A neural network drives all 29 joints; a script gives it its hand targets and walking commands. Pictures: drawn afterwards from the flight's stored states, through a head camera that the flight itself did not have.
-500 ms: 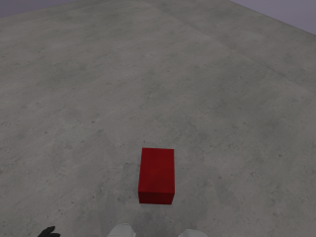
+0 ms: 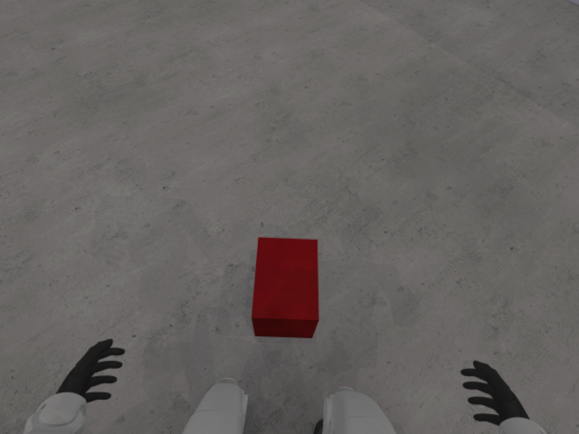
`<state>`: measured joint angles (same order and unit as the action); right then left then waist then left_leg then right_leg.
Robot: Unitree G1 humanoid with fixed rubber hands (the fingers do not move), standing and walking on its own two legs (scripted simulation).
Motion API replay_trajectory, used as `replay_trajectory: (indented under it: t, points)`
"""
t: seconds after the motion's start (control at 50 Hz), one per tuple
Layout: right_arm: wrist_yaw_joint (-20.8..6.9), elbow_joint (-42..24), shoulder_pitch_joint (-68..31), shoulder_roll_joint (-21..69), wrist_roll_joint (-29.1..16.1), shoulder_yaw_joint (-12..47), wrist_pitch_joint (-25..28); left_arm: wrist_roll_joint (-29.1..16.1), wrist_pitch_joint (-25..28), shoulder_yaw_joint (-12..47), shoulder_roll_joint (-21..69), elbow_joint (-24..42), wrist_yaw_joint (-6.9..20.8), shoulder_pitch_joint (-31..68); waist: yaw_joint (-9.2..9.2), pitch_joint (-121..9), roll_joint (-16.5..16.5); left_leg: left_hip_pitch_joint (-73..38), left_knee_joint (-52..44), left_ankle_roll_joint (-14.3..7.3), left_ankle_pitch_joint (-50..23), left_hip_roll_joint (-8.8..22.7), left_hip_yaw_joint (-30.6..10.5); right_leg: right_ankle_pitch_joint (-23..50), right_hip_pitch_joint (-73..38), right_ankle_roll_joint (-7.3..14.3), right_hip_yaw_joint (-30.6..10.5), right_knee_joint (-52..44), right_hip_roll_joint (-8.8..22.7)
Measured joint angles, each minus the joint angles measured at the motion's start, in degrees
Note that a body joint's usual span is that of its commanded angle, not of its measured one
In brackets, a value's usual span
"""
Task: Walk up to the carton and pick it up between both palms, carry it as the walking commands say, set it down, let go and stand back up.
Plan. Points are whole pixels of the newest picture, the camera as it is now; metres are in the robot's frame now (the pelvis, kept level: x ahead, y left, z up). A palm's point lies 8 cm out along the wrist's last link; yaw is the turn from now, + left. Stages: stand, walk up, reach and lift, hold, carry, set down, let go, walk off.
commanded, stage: reach and lift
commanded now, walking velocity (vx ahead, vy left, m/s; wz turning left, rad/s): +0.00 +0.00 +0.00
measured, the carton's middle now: (285, 288) +0.53 +0.01 -0.62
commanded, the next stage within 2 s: none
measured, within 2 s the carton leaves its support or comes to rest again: neither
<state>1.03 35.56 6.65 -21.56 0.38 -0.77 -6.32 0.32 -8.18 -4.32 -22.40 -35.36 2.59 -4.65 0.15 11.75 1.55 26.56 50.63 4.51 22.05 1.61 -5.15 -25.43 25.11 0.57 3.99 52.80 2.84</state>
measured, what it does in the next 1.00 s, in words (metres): stands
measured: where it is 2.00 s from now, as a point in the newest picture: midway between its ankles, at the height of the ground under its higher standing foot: outside the picture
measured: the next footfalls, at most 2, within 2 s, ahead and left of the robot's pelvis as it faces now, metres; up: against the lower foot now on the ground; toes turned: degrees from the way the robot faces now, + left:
none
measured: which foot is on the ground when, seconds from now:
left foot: down 0.00-1.00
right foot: down 0.00-1.00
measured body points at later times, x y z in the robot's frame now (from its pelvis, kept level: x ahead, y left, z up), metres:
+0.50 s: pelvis +0.01 +0.02 -0.02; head +0.20 +0.04 +0.38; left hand +0.29 +0.29 -0.14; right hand +0.28 -0.25 -0.13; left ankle +0.06 +0.17 -0.69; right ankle +0.03 -0.11 -0.69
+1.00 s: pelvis -0.03 +0.02 -0.04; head +0.24 +0.03 +0.32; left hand +0.42 +0.23 -0.16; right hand +0.41 -0.21 -0.15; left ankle +0.06 +0.17 -0.69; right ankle +0.03 -0.11 -0.69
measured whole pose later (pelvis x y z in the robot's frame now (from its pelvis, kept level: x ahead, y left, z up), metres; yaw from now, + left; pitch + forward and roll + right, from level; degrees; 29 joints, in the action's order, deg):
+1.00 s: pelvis -0.03 +0.02 -0.04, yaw -2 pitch +33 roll -2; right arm 0.6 41.6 -44.2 -18.5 -0.6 -7.1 -10.9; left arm 0.4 -11.0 -5.5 -17.4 -44.9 -4.1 46.8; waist 0.1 2.9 -0.3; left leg 73.8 57.0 3.3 16.5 1.6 -5.2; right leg -18.1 71.5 -0.7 3.1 56.4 2.3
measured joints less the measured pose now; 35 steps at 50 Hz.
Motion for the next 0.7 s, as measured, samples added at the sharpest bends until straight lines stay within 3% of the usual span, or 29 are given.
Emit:
replay_trajectory:
  t: [0.22,0.7]
  points:
    - [0.0,-0.4,-3.4,3.1,0.0,-0.3,-0.8,0.1,-0.3,-1.2,0.3,2.0,-0.1,1.4,-0.01,0.1,0.4,8.2,1.2,-0.4,0.2,0.0,0.0,0.3,7.8,-0.5,-0.1,0.3,-0.1]
    - [-0.7,-0.4,-27.4,3.1,0.0,-5.4,-0.8,0.1,0.2,-1.2,5.0,0.4,-4.8,25.7,-0.01,-8.9,-1.0,36.8,6.4,-1.0,-2.3,0.0,0.0,4.0,35.8,-1.1,-0.7,3.6,-0.4]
